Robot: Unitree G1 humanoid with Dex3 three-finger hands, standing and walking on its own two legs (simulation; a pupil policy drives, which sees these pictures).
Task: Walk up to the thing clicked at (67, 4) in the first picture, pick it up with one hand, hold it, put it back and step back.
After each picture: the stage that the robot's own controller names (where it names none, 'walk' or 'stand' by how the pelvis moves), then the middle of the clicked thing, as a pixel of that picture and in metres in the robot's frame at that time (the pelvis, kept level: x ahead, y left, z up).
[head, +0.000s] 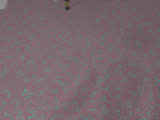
stand; (67, 1) +2.34 +0.30 -0.65
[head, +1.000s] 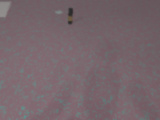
walk; (70, 16) +2.22 +0.19 -0.63
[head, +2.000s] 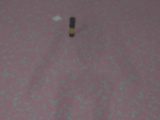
walk; (72, 27) +1.58 +0.10 -0.63
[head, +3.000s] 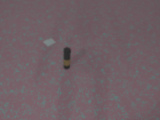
walk; (66, 58) +1.05 +0.13 -0.65
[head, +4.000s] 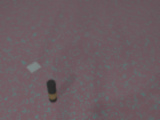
walk; (52, 91) +0.71 +0.21 -0.64
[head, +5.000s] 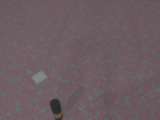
walk; (56, 110) +0.50 +0.20 -0.63
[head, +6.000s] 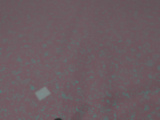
stand; out of the picture +0.43 +0.20 -0.65
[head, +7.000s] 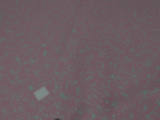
stand; out of the picture +0.42 +0.19 -0.66
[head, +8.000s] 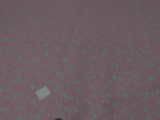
stand; out of the picture +0.43 +0.19 -0.66
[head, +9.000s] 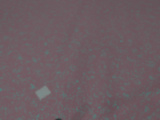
stand; out of the picture +0.42 +0.19 -0.66
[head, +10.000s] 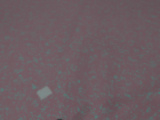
go down; out of the picture +0.41 +0.18 -0.66
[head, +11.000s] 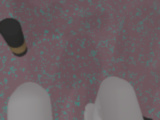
go down; (15, 40) +0.51 +0.23 -0.26
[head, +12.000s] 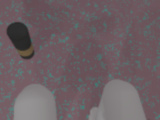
approach; (23, 44) +0.50 +0.23 -0.26
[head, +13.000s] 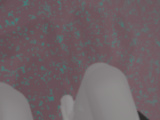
close in; out of the picture +0.49 +0.28 -0.17
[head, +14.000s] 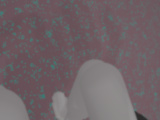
close; out of the picture +0.48 +0.29 -0.17
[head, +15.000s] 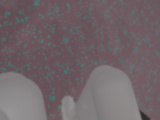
lift; out of the picture +0.38 +0.26 -0.16
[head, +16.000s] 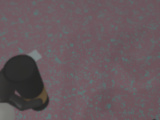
lift; (32, 88) +0.31 +0.17 +0.04
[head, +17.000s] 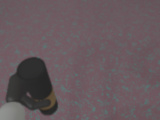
hold; (41, 91) +0.31 +0.15 +0.06
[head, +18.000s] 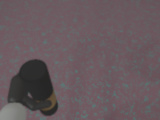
hold; (42, 92) +0.31 +0.15 +0.04
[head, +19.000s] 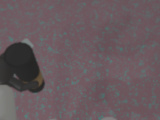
crouch; (29, 72) +0.38 +0.18 -0.02
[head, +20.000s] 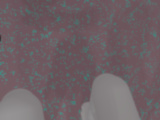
lower; out of the picture +0.51 +0.25 -0.04
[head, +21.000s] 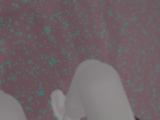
lower; out of the picture +0.47 +0.28 -0.17
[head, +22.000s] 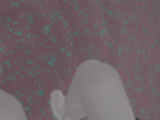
lower; out of the picture +0.47 +0.29 -0.17
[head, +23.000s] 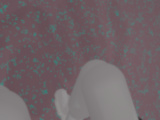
lower; out of the picture +0.46 +0.29 -0.17
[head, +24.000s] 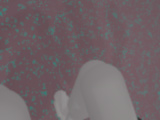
lower; out of the picture +0.46 +0.28 -0.17
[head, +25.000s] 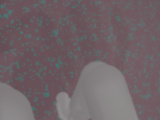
open; out of the picture +0.46 +0.26 -0.17
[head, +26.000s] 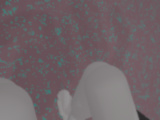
stand; out of the picture +0.46 +0.26 -0.18
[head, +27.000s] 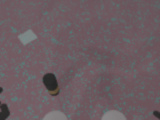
walk; (52, 85) +0.44 +0.18 -0.45
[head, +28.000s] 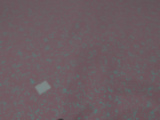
stand; out of the picture +0.40 +0.16 -0.60
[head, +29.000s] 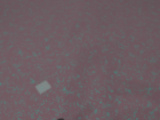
stand; out of the picture +0.41 +0.16 -0.60
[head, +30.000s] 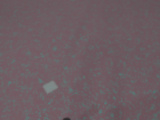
stand; out of the picture +0.42 +0.15 -0.65
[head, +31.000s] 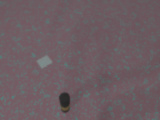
walk; (64, 103) +0.46 +0.10 -0.63
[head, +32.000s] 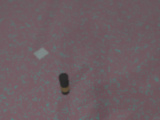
walk; (64, 84) +0.62 +0.17 -0.62
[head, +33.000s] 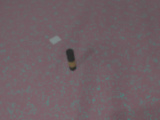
walk; (71, 60) +0.95 +0.23 -0.64
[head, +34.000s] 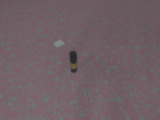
stand; (73, 62) +1.07 +0.14 -0.64
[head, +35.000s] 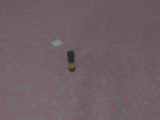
stand; (71, 61) +1.07 +0.16 -0.66
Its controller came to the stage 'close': yes
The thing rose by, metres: 0.69
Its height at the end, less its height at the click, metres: +0.00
